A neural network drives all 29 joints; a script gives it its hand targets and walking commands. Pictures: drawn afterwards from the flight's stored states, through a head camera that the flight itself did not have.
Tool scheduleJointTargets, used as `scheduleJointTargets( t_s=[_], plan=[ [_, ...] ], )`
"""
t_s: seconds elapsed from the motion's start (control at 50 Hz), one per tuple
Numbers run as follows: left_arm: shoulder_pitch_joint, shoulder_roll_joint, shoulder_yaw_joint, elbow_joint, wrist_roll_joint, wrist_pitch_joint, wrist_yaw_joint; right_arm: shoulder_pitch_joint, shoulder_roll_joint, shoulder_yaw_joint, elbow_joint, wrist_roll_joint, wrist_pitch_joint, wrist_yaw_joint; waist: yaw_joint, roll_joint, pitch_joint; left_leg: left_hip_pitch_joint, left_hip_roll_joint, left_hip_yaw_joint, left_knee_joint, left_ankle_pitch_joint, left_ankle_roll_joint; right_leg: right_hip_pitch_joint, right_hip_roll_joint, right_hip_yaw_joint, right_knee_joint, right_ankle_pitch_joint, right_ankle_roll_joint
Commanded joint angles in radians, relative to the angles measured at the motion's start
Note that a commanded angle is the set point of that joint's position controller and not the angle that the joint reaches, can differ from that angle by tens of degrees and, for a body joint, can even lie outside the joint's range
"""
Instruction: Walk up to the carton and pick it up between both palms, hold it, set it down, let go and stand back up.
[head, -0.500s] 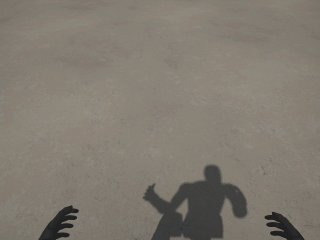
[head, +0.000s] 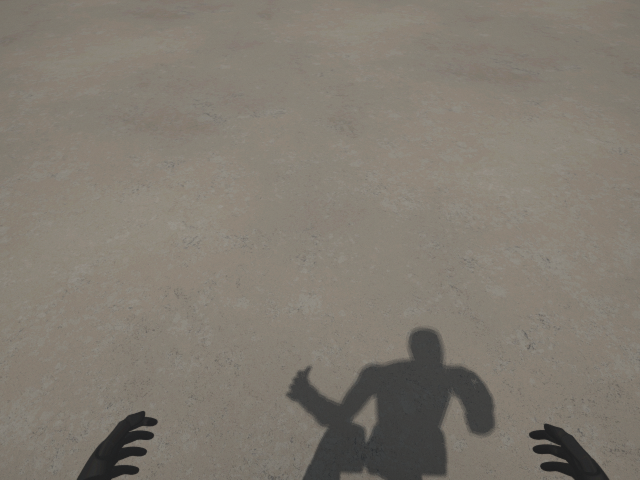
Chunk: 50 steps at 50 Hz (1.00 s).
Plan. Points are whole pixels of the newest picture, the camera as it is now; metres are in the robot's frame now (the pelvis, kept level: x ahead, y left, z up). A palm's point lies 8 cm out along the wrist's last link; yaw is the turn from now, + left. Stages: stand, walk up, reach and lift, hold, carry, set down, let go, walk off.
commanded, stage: stand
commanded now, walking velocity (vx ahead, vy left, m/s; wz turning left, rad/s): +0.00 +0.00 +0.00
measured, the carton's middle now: out of the picture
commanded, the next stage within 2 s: walk up in 0.06 s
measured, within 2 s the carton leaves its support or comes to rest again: neither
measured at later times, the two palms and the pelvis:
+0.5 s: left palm out of the picture +0.10 +0.41 -0.01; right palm (533, 449) +0.20 -0.24 -0.05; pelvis +0.01 +0.05 +0.01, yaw +10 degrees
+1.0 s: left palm out of the picture +0.06 +0.57 +0.00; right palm (369, 370) +0.31 -0.04 -0.06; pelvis +0.07 +0.19 +0.02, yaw +25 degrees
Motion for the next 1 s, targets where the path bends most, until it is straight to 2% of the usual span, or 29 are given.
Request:
scheduleJointTargets(
  t_s=[0.0, 0.02, 0.1, 0.12, 0.22, 0.24, 0.26, 0.28, 0.32, 0.36, 0.46, 0.54, 0.56, 0.58, 0.6, 0.62, 0.64, 0.66, 0.7, 0.8, 0.82, 0.84, 0.86, 0.88, 0.9, 0.92, 0.94, 0.96, 0.98],
  plan=[
    [-0.073, 0.202, 0.069, 0.023, -0.006, -0.014, 0.006, -0.094, -0.189, -0.073, 0.027, 0.014, -0.019, -0.003, 0.011, -0.028, -0.032, 0.024, 0.089, -0.121, -0.173, 0.056, 0.066, -0.015, -0.089, 0.136, -0.214, 0.047, -0.065],
    [-0.057, 0.193, 0.059, 0.021, -0.005, -0.013, 0.008, -0.093, -0.179, -0.069, 0.019, 0.014, -0.021, -0.004, 0.014, 0.028, -0.011, 0.025, 0.09, -0.116, -0.165, 0.072, 0.061, -0.03, -0.098, 0.141, -0.219, 0.052, -0.065],
    [-0.073, 0.177, 0.057, 0.021, -0.008, -0.016, -0.001, -0.075, -0.194, -0.068, 0.034, 0.016, -0.024, -0.004, 0.002, -0.02, -0.001, 0.02, 0.103, -0.137, -0.192, 0.054, 0.07, -0.032, -0.075, 0.113, -0.199, 0.079, -0.059],
    [-0.083, 0.182, 0.061, 0.024, -0.007, -0.014, 0.001, -0.084, -0.18, -0.066, 0.033, 0.014, -0.025, -0.002, 0.0, 0.021, -0.001, 0.023, 0.095, -0.12, -0.184, 0.067, 0.067, -0.029, -0.089, 0.133, -0.21, 0.066, -0.06],
    [-0.07, 0.187, 0.064, 0.021, -0.005, -0.017, 0.004, -0.08, -0.185, -0.064, 0.043, 0.005, -0.025, -0.01, 0.017, 0.019, -0.009, 0.018, 0.099, -0.137, -0.2, 0.041, 0.068, -0.008, -0.083, 0.132, -0.2, 0.066, -0.065],
    [0.07, 0.4, 0.175, 0.027, 0.015, -0.045, 0.019, -0.057, -0.24, -0.122, -0.094, -0.029, 0.034, 0.05, 0.048, 0.005, 0.009, -0.362, 0.049, -0.247, -0.068, 0.107, 0.12, 0.238, -0.17, 0.172, -0.203, -0.127, -0.136],
    [0.141, 0.461, 0.192, 0.027, 0.026, -0.053, 0.029, -0.092, -0.201, -0.116, -0.119, -0.015, 0.051, 0.104, 0.078, -0.16, -0.028, -0.524, -0.004, -0.065, 0.119, 0.024, 0.074, 0.418, -0.399, 0.332, -0.372, -0.148, -0.214],
    [0.119, 0.476, 0.203, 0.013, 0.03, -0.062, 0.036, -0.131, -0.204, -0.118, -0.134, -0.04, 0.056, 0.117, 0.074, -0.163, -0.013, -0.561, 0.064, -0.046, 0.254, -0.075, 0.041, 0.354, -0.534, 0.404, -0.453, -0.079, -0.268],
    [0.052, 0.401, 0.192, -0.006, 0.019, -0.068, 0.044, -0.117, -0.23, -0.133, -0.113, -0.032, 0.059, 0.139, 0.042, -0.049, 0.013, -0.488, 0.103, -0.066, 0.317, -0.023, 0.003, 0.231, -0.477, 0.267, -0.466, -0.018, -0.227],
    [0.054, 0.379, 0.186, -0.005, 0.015, -0.067, 0.04, -0.069, -0.224, -0.145, -0.088, -0.017, 0.061, 0.161, 0.027, -0.062, -0.051, -0.427, 0.109, -0.047, 0.289, 0.04, -0.002, 0.259, -0.37, 0.088, -0.39, 0.084, -0.187],
    [0.016, 0.411, 0.194, 0.007, 0.009, -0.057, 0.02, -0.059, -0.21, -0.139, -0.065, 0.004, 0.07, 0.178, 0.008, -0.175, -0.078, -0.28, 0.115, 0.04, 0.168, 0.11, -0.002, 0.196, -0.327, -0.102, -0.361, 0.229, -0.168],
    [-0.094, 0.417, 0.194, 0.0, 0.013, -0.032, 0.001, 0.132, -0.21, -0.145, -0.016, 0.017, 0.075, 0.161, -0.111, -0.199, -0.106, -0.036, 0.08, 0.123, 0.04, 0.098, 0.02, 0.087, -0.318, -0.161, -0.219, 0.14, -0.119],
    [-0.11, 0.41, 0.188, 0.005, 0.013, -0.019, -0.003, 0.206, -0.213, -0.145, 0.008, 0.017, 0.072, 0.151, -0.145, -0.117, -0.123, 0.05, 0.053, 0.111, -0.088, 0.106, 0.028, 0.058, -0.281, -0.2, -0.042, 0.069, -0.101],
    [-0.086, 0.34, 0.169, -0.002, 0.016, -0.003, -0.009, 0.236, -0.263, -0.151, 0.042, -0.006, 0.064, 0.136, -0.148, 0.069, -0.09, 0.122, -0.039, 0.055, -0.182, 0.043, 0.064, -0.041, -0.18, -0.209, 0.185, -0.011, -0.076],
    [-0.088, 0.28, 0.143, -0.032, 0.003, 0.004, -0.015, 0.265, -0.355, -0.183, 0.029, -0.028, 0.061, 0.117, -0.161, 0.244, -0.006, 0.162, 0.104, -0.289, -0.307, -0.107, 0.132, -0.291, -0.121, -0.178, 0.4, -0.23, -0.057],
    [-0.042, 0.269, 0.127, -0.08, -0.017, -0.011, -0.006, 0.13, -0.452, -0.191, -0.033, -0.014, 0.059, 0.119, -0.089, 0.455, -0.008, 0.186, 0.235, -0.775, -0.485, -0.154, 0.271, -0.531, 0.009, -0.1, 0.425, -0.351, -0.001],
    [-0.064, 0.329, 0.13, -0.053, -0.019, -0.031, 0.008, 0.089, -0.415, -0.185, -0.04, -0.006, 0.06, 0.125, -0.075, 0.333, 0.01, 0.19, 0.257, -0.829, -0.506, -0.112, 0.309, -0.514, -0.031, 0.008, 0.459, -0.296, -0.014],
    [-0.07, 0.34, 0.139, -0.035, -0.021, -0.042, 0.005, 0.059, -0.357, -0.173, -0.038, -0.007, 0.053, 0.118, -0.056, 0.204, 0.005, 0.192, 0.195, -0.679, -0.423, 0.056, 0.283, -0.439, -0.041, 0.011, 0.381, -0.226, -0.006],
    [-0.047, 0.293, 0.131, -0.011, -0.018, -0.049, 0.006, 0.029, -0.32, -0.164, -0.054, -0.013, 0.057, 0.118, -0.046, 0.229, -0.007, 0.086, 0.127, -0.514, -0.396, 0.061, 0.229, -0.271, -0.013, -0.019, 0.175, -0.183, -0.03],
    [0.055, 0.271, 0.135, 0.027, -0.024, -0.059, 0.031, -0.024, -0.27, -0.146, -0.089, -0.019, 0.064, 0.138, -0.014, 0.22, -0.03, 0.008, 0.108, -0.492, -0.401, 0.026, 0.231, -0.057, 0.062, -0.036, -0.143, -0.061, -0.058],
    [0.096, 0.259, 0.134, 0.044, -0.031, -0.062, 0.041, -0.048, -0.256, -0.133, -0.089, -0.013, 0.063, 0.139, 0.015, 0.179, -0.053, -0.055, 0.08, -0.445, -0.367, 0.05, 0.2, 0.091, 0.059, -0.033, -0.311, 0.044, -0.064],
    [0.173, 0.27, 0.14, 0.055, -0.02, -0.067, 0.046, -0.067, -0.213, -0.121, -0.108, -0.013, 0.062, 0.144, 0.053, 0.137, -0.114, -0.249, 0.002, -0.351, -0.292, -0.04, 0.125, 0.382, 0.028, -0.015, -0.436, 0.177, -0.062],
    [0.26, 0.342, 0.166, 0.075, 0.001, -0.067, 0.053, -0.05, -0.141, -0.102, -0.109, -0.012, 0.059, 0.14, 0.082, -0.037, -0.189, -0.446, -0.109, -0.203, -0.08, -0.179, 0.05, 0.634, -0.147, 0.153, -0.473, 0.055, -0.075],
    [0.205, 0.416, 0.183, 0.038, 0.015, -0.066, 0.064, 0.036, -0.116, -0.093, -0.082, -0.024, 0.057, 0.134, 0.064, -0.127, -0.193, -0.474, -0.062, -0.17, 0.189, -0.128, 0.01, 0.554, -0.459, 0.381, -0.482, -0.11, -0.097],
    [0.061, 0.426, 0.181, 0.015, 0.01, -0.065, 0.064, 0.033, -0.22, -0.115, -0.044, -0.03, 0.055, 0.131, 0.012, -0.03, -0.136, -0.46, 0.003, -0.131, 0.29, -0.047, -0.002, 0.361, -0.553, 0.456, -0.527, -0.168, -0.156],
    [0.03, 0.4, 0.176, 0.008, 0.002, -0.066, 0.054, 0.046, -0.268, -0.119, -0.017, -0.026, 0.052, 0.14, -0.001, -0.008, -0.119, -0.43, 0.045, -0.113, 0.305, 0.014, -0.01, 0.364, -0.496, 0.349, -0.5, -0.113, -0.18],
    [0.028, 0.366, 0.172, 0.009, -0.004, -0.07, 0.047, 0.049, -0.28, -0.125, -0.013, -0.017, 0.057, 0.147, -0.005, -0.014, -0.084, -0.419, 0.058, -0.121, 0.296, 0.04, -0.01, 0.346, -0.414, 0.23, -0.484, -0.032, -0.113],
    [0.052, 0.348, 0.172, 0.025, -0.005, -0.068, 0.049, 0.078, -0.251, -0.121, 0.002, -0.012, 0.058, 0.154, -0.01, -0.014, -0.096, -0.383, 0.042, -0.116, 0.278, 0.093, -0.014, 0.356, -0.355, 0.117, -0.453, 0.068, -0.094],
    [0.055, 0.356, 0.174, 0.024, 0.003, -0.066, 0.046, 0.089, -0.23, -0.117, 0.003, -0.002, 0.06, 0.16, -0.005, -0.089, -0.112, -0.36, 0.03, -0.07, 0.255, 0.109, -0.018, 0.394, -0.303, 0.04, -0.43, 0.148, -0.094]
  ],
)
